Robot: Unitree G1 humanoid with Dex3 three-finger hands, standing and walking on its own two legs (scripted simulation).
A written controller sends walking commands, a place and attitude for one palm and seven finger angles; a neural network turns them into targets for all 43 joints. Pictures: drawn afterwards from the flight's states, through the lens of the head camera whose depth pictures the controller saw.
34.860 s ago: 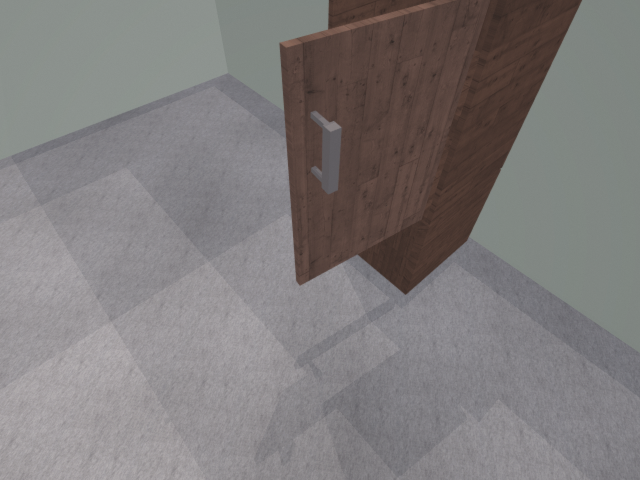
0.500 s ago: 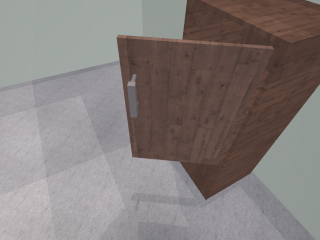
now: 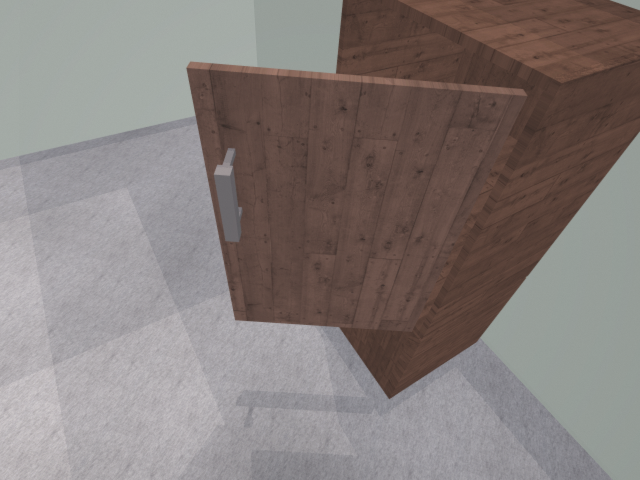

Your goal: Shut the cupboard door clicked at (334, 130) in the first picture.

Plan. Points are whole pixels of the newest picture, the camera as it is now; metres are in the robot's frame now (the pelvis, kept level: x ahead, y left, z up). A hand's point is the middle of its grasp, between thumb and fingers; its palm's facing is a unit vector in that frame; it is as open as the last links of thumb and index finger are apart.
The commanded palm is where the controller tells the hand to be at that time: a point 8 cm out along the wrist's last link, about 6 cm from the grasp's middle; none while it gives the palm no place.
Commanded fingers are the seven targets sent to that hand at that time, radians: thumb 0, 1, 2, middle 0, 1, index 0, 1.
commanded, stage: come to a stop and stand still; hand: left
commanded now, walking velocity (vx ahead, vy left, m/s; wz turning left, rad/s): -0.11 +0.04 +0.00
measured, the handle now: (231, 196) +0.48 +0.17 +0.08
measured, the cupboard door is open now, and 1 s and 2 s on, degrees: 57 57 57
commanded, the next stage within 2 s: look again from close up in 0.88 s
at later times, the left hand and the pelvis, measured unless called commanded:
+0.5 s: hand out of the picture +0.07 +0.17 -0.16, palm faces +0.04 -0.98 -0.21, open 7.3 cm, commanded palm none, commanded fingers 0.00 0.90 0.90 -0.20 -0.30 -0.20 -0.30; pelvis +0.00 -0.01 +0.01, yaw +0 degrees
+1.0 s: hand out of the picture -0.03 +0.20 -0.15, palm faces +0.02 -0.97 -0.23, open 7.4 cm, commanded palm none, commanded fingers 0.00 0.90 0.90 -0.20 -0.30 -0.20 -0.30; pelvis -0.01 +0.01 +0.01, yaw +0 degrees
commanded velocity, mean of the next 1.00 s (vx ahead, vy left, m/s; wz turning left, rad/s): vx -0.03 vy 0.02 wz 0.00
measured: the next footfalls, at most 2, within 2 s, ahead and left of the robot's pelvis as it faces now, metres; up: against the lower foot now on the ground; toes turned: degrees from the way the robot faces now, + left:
none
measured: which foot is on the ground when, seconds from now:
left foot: down 0.00-1.00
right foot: down 0.00-1.00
